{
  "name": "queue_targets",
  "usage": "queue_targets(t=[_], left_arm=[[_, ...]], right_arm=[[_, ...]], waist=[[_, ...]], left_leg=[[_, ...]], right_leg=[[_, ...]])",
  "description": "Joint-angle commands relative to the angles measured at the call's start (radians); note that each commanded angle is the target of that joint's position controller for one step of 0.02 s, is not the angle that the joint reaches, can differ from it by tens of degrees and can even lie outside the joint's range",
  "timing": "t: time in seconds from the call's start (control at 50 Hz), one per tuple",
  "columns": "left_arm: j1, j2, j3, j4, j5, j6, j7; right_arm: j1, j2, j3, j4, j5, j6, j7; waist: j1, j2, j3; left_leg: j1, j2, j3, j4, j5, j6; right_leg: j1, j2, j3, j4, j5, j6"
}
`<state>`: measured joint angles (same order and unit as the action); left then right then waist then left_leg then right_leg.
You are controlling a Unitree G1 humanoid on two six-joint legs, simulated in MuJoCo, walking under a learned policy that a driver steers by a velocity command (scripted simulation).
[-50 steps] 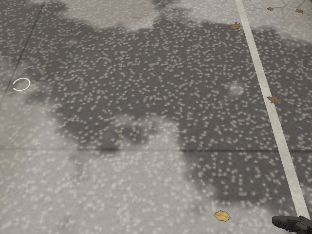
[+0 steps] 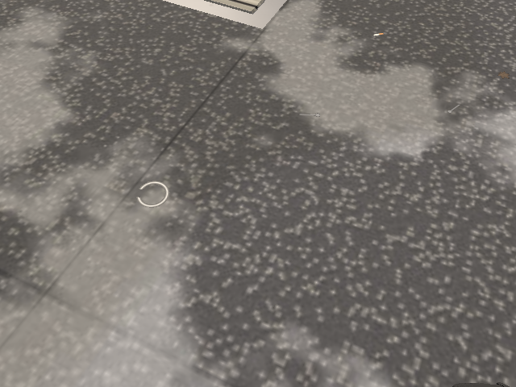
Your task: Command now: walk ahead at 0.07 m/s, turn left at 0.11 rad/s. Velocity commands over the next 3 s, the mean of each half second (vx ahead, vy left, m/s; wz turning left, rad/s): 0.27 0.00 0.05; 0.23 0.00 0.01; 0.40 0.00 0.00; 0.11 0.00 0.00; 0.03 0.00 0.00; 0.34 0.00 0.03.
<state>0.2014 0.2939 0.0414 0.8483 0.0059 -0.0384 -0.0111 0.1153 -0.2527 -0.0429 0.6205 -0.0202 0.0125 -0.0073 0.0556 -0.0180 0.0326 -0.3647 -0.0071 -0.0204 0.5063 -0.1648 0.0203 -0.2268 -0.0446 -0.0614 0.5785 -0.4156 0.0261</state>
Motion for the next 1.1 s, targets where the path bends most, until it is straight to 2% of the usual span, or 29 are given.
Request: queue_targets(t=[0.02,0.06,0.1,0.16,0.24,0.28,0.3,0.32,0.36,0.42,0.48,0.52,0.54,0.56,0.58,0.6,0.62,0.66,0.72,0.78,0.86,0.92,0.96,0.98,1.0,1.02,1.04,1.06,1.1], left_arm=[[-0.001,0.078,0.000,-0.067,0.002,0.007,0.003],[0.018,0.087,0.005,-0.044,0.009,0.030,0.015],[0.066,0.068,-0.003,-0.014,0.014,0.038,0.012],[0.038,0.106,0.007,-0.021,0.004,0.033,0.015],[0.057,0.080,0.007,-0.008,-0.003,-0.016,0.010],[0.121,0.122,0.020,0.009,-0.014,-0.035,0.005],[0.163,0.163,0.033,0.017,-0.018,-0.037,0.003],[0.177,0.181,0.041,0.018,-0.024,-0.035,0.005],[0.249,0.177,0.048,0.028,-0.021,-0.038,0.010],[0.217,0.170,0.048,0.019,-0.030,-0.014,0.015],[0.102,0.196,0.053,-0.015,-0.038,-0.001,0.015],[0.098,0.155,0.041,-0.018,-0.035,-0.015,0.018],[0.084,0.091,0.019,-0.040,-0.006,-0.021,0.018],[0.150,0.002,-0.004,-0.073,-0.007,-0.039,0.023],[0.144,0.086,0.017,-0.067,-0.038,-0.049,0.022],[0.111,0.122,0.028,-0.070,-0.046,-0.052,0.019],[0.094,0.120,0.029,-0.062,-0.032,-0.049,0.021],[0.109,0.105,0.035,-0.045,-0.014,-0.028,0.021],[0.109,0.047,0.023,-0.043,-0.008,-0.004,0.021],[0.013,0.017,0.008,-0.067,0.003,0.002,0.021],[-0.069,0.052,0.015,-0.087,-0.003,0.011,0.018],[-0.106,0.071,0.023,-0.100,-0.003,0.011,0.014],[-0.058,0.101,0.038,-0.080,-0.009,0.003,0.017],[0.008,0.131,0.048,-0.066,-0.014,-0.004,0.022],[0.059,0.202,0.070,-0.040,-0.016,-0.009,0.023],[0.186,0.186,0.075,-0.020,-0.023,-0.016,0.014],[0.196,0.146,0.059,-0.017,-0.011,-0.032,0.010],[0.141,0.130,0.053,-0.033,-0.003,-0.044,0.009],[0.063,0.095,0.044,-0.048,-0.010,-0.053,0.009]], right_arm=[[0.041,-0.091,-0.018,-0.036,-0.007,-0.011,0.001],[-0.033,-0.119,-0.023,-0.035,-0.002,-0.016,0.006],[-0.047,-0.122,-0.025,-0.021,0.007,-0.010,0.006],[-0.023,-0.137,-0.031,-0.008,0.011,0.001,0.001],[0.005,-0.111,-0.032,0.001,0.029,-0.034,0.002],[-0.030,-0.070,-0.025,-0.021,0.036,-0.060,0.008],[-0.053,-0.059,-0.023,-0.033,0.037,-0.077,0.014],[-0.081,-0.068,-0.024,-0.043,0.042,-0.094,0.018],[-0.149,-0.069,-0.023,-0.062,0.045,-0.113,0.027],[-0.164,-0.066,-0.019,-0.059,0.056,-0.114,0.052],[0.017,-0.069,-0.034,0.012,0.043,-0.098,0.064],[0.227,-0.133,-0.074,0.080,0.038,-0.077,0.045],[0.354,-0.204,-0.093,0.095,0.025,-0.069,0.022],[0.366,-0.286,-0.089,0.082,0.001,-0.074,0.018],[0.296,-0.243,-0.075,0.074,0.010,-0.085,0.020],[0.221,-0.195,-0.059,0.067,0.022,-0.094,0.021],[0.173,-0.161,-0.048,0.067,0.025,-0.098,0.026],[0.110,-0.129,-0.037,0.068,0.019,-0.099,0.029],[0.095,-0.124,-0.032,0.098,0.007,-0.104,0.016],[0.076,-0.145,-0.034,0.120,0.008,-0.088,0.000],[0.109,-0.153,-0.034,0.171,0.015,-0.067,0.000],[0.111,-0.179,-0.044,0.194,0.040,-0.052,0.001],[0.136,-0.150,-0.035,0.209,0.032,-0.052,-0.002],[0.129,-0.115,-0.024,0.205,0.018,-0.059,-0.002],[0.156,-0.050,-0.008,0.180,0.023,-0.075,0.000],[0.086,-0.089,-0.012,0.164,0.025,-0.088,-0.002],[0.038,-0.150,-0.032,0.149,0.044,-0.093,0.003],[0.037,-0.150,-0.035,0.153,0.057,-0.094,0.008],[0.027,-0.134,-0.038,0.158,0.045,-0.094,0.012]], waist=[[-0.041,0.185,-0.205],[-0.014,0.167,-0.169],[0.007,0.156,-0.172],[-0.031,0.128,-0.012],[-0.031,0.025,0.026],[-0.013,-0.118,0.027],[0.002,-0.198,0.043],[0.011,-0.202,0.086],[0.054,-0.153,0.081],[0.047,-0.123,0.048],[-0.069,-0.135,-0.015],[-0.177,-0.073,-0.120],[-0.230,0.083,-0.191],[-0.160,0.307,-0.267],[-0.145,0.221,-0.198],[-0.115,0.162,-0.096],[-0.091,0.095,-0.067],[-0.045,0.085,-0.059],[-0.012,0.087,-0.070],[-0.029,0.106,-0.083],[-0.060,0.107,-0.093],[-0.061,0.095,-0.061],[-0.043,0.071,-0.034],[-0.023,0.023,-0.058],[-0.049,-0.190,-0.095],[0.045,-0.242,-0.119],[0.054,-0.184,-0.092],[0.021,-0.122,-0.073],[-0.018,-0.080,-0.025]], left_leg=[[0.341,0.273,-0.308,-0.107,0.443,0.231],[0.231,0.232,-0.251,-0.120,0.373,0.177],[0.125,0.150,-0.181,-0.156,-0.061,0.114],[0.032,0.111,-0.188,-0.205,-0.522,0.084],[0.036,0.071,-0.136,-0.063,-0.418,0.092],[-0.071,-0.013,-0.009,0.125,-0.293,0.059],[-0.198,-0.042,0.058,0.240,-0.224,0.038],[-0.313,-0.018,0.058,0.277,-0.251,0.041],[-0.483,0.033,0.018,0.371,-0.413,0.049],[-0.395,0.059,0.045,0.220,-0.274,0.046],[0.101,-0.047,0.141,0.064,0.044,0.041],[0.410,-0.052,0.120,0.042,0.046,0.069],[0.571,0.146,-0.137,-0.028,-0.015,0.130],[0.638,0.399,-0.647,-0.217,-0.004,0.283],[0.560,0.417,-0.685,-0.256,0.003,0.312],[0.469,0.388,-0.515,-0.225,0.149,0.289],[0.385,0.328,-0.373,-0.213,0.315,0.253],[0.277,0.250,-0.207,-0.238,0.491,0.206],[0.208,0.217,-0.094,-0.256,0.664,0.213],[0.178,0.183,-0.012,-0.245,0.680,0.195],[0.211,0.207,-0.037,-0.215,0.590,0.188],[0.210,0.223,-0.105,-0.212,0.153,0.179],[0.168,0.196,-0.136,-0.159,-0.081,0.156],[0.108,0.148,-0.090,-0.044,-0.109,0.132],[-0.123,0.002,0.059,0.160,-0.221,0.069],[-0.288,-0.049,0.065,0.392,-0.397,0.030],[-0.404,-0.003,-0.022,0.569,-0.457,0.034],[-0.421,0.042,-0.049,0.628,-0.374,0.046],[-0.401,0.102,-0.051,0.569,-0.236,0.046]], right_leg=[[-0.187,-0.028,0.072,0.111,-0.123,0.033],[-0.108,-0.033,0.078,0.040,-0.004,0.042],[0.035,0.002,0.029,-0.063,0.182,0.032],[-0.080,0.023,-0.002,-0.039,-0.041,-0.035],[-0.105,-0.027,0.081,-0.115,-0.094,-0.103],[-0.002,-0.117,0.248,-0.229,-0.151,-0.162],[0.109,-0.217,0.406,-0.300,-0.110,-0.219],[0.176,-0.305,0.508,-0.320,0.019,-0.270],[0.347,-0.360,0.534,-0.305,0.292,-0.302],[0.352,-0.289,0.368,-0.330,0.356,-0.231],[0.064,-0.173,0.164,-0.287,0.512,-0.170],[-0.056,-0.107,0.065,-0.052,0.617,-0.113],[-0.206,-0.041,0.017,0.258,0.398,-0.049],[-0.394,0.094,0.094,0.563,-0.166,-0.010],[-0.474,0.050,0.171,0.688,-0.168,-0.008],[-0.505,0.000,0.150,0.700,-0.098,-0.020],[-0.466,-0.036,0.130,0.668,-0.033,-0.023],[-0.366,-0.068,0.122,0.571,0.050,-0.018],[-0.278,-0.051,0.099,0.417,0.120,0.008],[-0.197,-0.034,0.078,0.181,0.246,0.023],[-0.139,-0.010,0.080,0.048,0.319,0.013],[-0.112,0.004,0.048,-0.040,0.260,-0.034],[-0.026,-0.002,0.066,-0.092,0.235,-0.075],[0.068,-0.061,0.136,-0.098,0.281,-0.111],[0.247,-0.177,0.355,-0.175,0.145,-0.219],[0.350,-0.303,0.636,-0.323,-0.024,-0.330],[0.359,-0.333,0.697,-0.358,-0.102,-0.341],[0.317,-0.305,0.635,-0.359,-0.125,-0.311],[0.209,-0.258,0.505,-0.403,-0.050,-0.263]])
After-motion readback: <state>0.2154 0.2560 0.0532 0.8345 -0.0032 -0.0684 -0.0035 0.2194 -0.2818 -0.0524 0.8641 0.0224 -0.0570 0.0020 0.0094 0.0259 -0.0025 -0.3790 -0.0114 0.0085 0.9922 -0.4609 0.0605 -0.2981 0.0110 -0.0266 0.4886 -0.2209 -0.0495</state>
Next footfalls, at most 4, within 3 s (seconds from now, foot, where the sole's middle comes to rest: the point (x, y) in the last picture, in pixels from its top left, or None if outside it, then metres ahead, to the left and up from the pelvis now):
0.54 left None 0.26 0.12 -0.77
0.96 right None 0.38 -0.09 -0.77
1.42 left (204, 339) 0.58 0.19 -0.77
1.86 right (286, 297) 0.72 -0.03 -0.77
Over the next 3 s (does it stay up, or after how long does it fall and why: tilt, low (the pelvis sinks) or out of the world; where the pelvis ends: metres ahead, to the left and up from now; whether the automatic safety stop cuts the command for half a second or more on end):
stays up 0.67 0.07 0.01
